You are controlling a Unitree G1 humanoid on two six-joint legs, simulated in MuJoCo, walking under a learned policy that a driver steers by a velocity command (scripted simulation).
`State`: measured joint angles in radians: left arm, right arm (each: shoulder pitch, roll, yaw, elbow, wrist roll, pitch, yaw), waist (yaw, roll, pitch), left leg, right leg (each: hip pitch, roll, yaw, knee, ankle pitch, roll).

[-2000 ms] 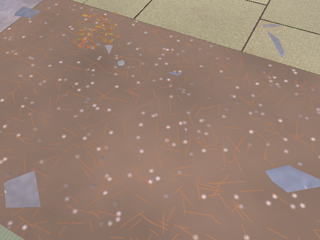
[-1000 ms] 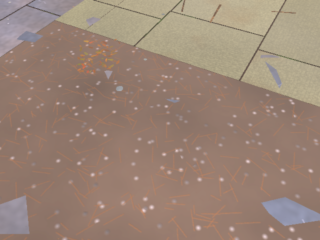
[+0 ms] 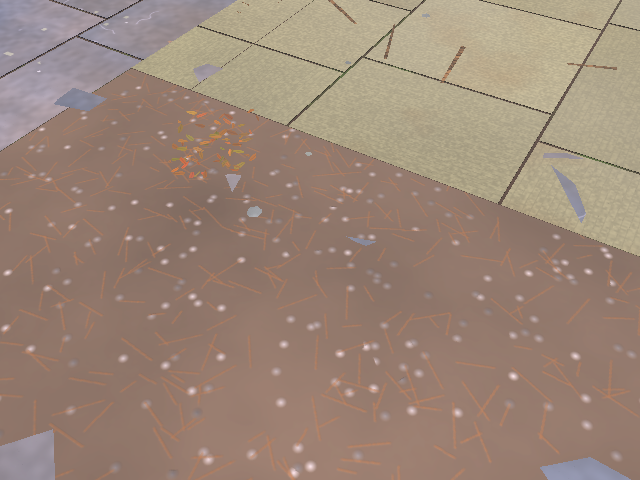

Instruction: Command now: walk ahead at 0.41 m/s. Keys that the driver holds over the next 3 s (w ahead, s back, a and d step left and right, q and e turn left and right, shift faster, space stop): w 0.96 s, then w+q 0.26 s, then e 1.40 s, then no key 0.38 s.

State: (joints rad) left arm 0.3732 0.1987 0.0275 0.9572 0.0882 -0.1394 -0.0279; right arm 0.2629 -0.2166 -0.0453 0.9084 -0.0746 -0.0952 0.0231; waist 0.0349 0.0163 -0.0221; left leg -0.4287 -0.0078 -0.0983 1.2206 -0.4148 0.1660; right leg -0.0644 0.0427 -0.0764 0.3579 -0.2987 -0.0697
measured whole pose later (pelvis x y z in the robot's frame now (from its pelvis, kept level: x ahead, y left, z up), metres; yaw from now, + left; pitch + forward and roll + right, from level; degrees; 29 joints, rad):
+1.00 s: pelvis +0.55 -0.02 +0.00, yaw -1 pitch +1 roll -1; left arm 0.26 0.23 0.06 0.95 0.01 -0.09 -0.03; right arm 0.21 -0.27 -0.07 0.92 0.02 -0.09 -0.01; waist 0.03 0.04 0.01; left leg -0.57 0.11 -0.03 1.13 -0.26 0.04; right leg -0.23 0.05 -0.07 0.34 -0.14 -0.07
